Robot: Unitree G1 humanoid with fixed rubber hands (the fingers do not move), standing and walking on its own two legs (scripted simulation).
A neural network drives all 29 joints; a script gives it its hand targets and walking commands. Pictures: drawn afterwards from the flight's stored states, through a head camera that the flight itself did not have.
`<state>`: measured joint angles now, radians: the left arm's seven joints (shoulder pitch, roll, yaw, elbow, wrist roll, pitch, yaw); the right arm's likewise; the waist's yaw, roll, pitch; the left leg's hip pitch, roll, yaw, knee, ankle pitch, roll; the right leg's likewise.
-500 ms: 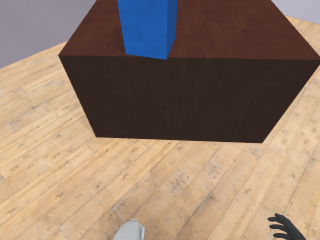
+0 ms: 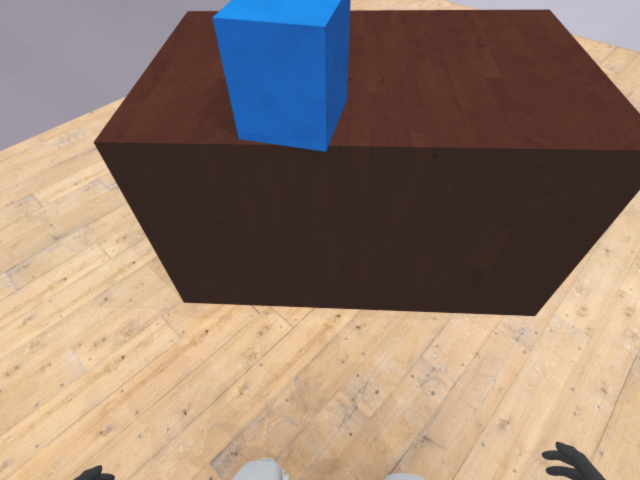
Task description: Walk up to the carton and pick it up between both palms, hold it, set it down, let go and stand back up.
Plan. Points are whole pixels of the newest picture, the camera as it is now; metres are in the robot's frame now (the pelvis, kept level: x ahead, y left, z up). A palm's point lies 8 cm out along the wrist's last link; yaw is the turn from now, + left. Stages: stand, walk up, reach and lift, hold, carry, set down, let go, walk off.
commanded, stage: walk up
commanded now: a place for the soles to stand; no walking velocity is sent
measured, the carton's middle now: (291, 66) +0.86 +0.07 +0.09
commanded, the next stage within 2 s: none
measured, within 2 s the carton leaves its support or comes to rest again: neither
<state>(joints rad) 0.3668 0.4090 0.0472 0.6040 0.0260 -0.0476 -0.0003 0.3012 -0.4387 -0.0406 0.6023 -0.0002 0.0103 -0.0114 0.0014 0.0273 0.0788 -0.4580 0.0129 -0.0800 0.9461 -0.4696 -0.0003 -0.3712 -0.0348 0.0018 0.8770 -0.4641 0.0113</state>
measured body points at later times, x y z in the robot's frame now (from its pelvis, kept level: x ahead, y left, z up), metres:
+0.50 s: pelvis +0.05 +0.01 +0.00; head +0.08 +0.01 +0.45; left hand +0.17 +0.33 -0.08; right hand +0.18 -0.30 -0.08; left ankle +0.06 +0.16 -0.70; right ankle +0.03 -0.12 -0.69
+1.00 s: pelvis +0.03 +0.02 +0.01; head +0.06 +0.02 +0.46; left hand +0.16 +0.33 -0.07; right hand +0.17 -0.30 -0.07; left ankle +0.06 +0.16 -0.69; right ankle +0.04 -0.12 -0.70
